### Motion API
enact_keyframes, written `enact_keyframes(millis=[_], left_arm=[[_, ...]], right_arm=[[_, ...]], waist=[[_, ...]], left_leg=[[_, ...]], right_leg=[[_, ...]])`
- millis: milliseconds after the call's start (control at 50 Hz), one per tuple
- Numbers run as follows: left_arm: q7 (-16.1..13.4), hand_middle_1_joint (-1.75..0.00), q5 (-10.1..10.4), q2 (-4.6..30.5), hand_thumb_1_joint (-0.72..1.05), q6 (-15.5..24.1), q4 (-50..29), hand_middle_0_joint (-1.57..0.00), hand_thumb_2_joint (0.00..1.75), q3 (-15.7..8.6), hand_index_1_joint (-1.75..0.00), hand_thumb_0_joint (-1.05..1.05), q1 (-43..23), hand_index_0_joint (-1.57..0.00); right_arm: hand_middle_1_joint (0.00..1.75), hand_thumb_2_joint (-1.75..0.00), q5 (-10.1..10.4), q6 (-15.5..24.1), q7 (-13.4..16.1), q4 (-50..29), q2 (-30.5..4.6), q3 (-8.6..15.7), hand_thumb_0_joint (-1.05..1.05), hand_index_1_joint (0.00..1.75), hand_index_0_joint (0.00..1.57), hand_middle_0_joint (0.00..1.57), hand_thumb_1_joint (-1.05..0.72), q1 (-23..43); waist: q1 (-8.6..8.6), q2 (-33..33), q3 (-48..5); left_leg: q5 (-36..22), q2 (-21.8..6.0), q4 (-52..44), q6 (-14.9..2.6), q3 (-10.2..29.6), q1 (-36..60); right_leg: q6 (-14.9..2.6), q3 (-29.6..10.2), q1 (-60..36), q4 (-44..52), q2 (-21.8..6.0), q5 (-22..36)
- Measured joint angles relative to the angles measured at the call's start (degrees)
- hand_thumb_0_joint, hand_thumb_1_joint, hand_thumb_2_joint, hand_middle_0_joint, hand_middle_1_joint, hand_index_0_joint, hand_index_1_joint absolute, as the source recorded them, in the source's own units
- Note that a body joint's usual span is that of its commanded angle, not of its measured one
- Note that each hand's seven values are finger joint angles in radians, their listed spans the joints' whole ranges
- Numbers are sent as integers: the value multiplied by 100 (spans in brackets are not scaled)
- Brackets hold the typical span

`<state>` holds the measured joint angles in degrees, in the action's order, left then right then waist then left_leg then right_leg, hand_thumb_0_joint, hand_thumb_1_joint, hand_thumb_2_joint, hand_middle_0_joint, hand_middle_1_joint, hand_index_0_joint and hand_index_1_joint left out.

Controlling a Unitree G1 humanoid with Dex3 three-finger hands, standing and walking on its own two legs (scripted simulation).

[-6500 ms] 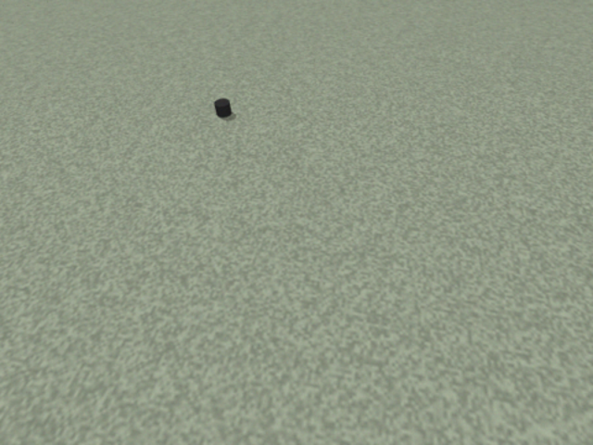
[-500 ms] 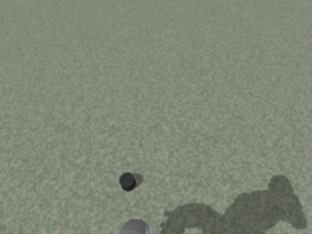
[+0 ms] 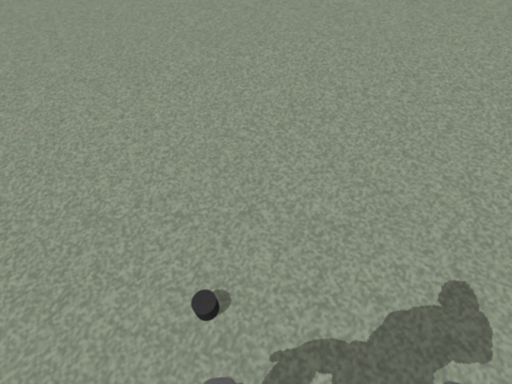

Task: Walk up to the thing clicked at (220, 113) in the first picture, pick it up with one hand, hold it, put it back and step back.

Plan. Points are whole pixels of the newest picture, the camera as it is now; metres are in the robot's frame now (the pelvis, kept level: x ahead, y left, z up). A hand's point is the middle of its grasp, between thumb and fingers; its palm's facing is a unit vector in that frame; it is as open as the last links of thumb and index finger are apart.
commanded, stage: walk up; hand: left
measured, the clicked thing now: (205, 305) +0.48 +0.28 -0.72
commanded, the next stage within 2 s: none
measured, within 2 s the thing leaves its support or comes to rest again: neither
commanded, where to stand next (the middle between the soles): +0.11 +0.02 m, yaw +3 degrees
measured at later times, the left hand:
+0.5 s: hand out of the picture +0.13 +0.26 -0.14, palm faces +0.01 -0.94 -0.35, open 7.4 cm
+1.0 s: hand out of the picture +0.09 +0.27 -0.14, palm faces +0.05 -0.94 -0.33, open 7.4 cm
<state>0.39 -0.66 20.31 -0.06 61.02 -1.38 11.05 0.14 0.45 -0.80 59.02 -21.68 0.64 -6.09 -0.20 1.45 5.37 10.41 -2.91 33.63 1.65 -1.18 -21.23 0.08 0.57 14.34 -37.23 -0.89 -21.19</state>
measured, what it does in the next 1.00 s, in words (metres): stands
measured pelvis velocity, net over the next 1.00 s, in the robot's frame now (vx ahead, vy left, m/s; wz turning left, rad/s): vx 0.03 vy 0.01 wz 0.06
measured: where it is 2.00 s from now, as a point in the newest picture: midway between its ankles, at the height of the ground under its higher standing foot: outside the picture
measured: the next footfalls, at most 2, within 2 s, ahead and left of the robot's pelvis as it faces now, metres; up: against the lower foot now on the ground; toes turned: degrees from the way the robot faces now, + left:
left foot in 1.70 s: +0.01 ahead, +0.12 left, +0.00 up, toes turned +10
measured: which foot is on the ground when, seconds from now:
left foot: down 0.00-1.00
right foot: down 0.00-1.00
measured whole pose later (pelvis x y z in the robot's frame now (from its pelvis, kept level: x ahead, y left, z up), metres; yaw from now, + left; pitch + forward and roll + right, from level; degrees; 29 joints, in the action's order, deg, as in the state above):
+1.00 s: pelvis +0.03 +0.01 +0.02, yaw +3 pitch -1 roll -1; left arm 0.7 -0.4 20.5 -1.0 64.1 -2.0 4.2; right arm -0.4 0.4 -0.7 63.5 -19.6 -0.2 -2.2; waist -0.1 -0.1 4.4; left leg 7.4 -1.5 24.1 1.3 1.5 -16.0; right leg 1.0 3.8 5.6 -22.6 -1.6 -16.2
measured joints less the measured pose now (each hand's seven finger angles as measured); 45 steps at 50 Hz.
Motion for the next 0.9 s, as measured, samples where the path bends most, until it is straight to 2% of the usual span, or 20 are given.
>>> enact_keyframes(millis=[360,900], left_arm=[[-5,-30,61,44,90,-43,103,-20,89,-18,-29,1,-978,-21],[37,-30,32,33,90,-100,283,-20,89,-57,-29,1,-751,-21]], right_arm=[[30,-90,-35,-5,6,477,70,-88,1,30,20,20,-90,388],[30,-90,-60,-12,3,467,195,-93,1,30,20,20,-90,352]], waist=[[97,-126,-50],[21,-162,-79]], left_leg=[[-215,-18,-604,57,151,346],[-301,118,-933,-40,242,507]], right_leg=[[-33,171,-482,796,52,302],[82,298,-837,1420,-53,501]])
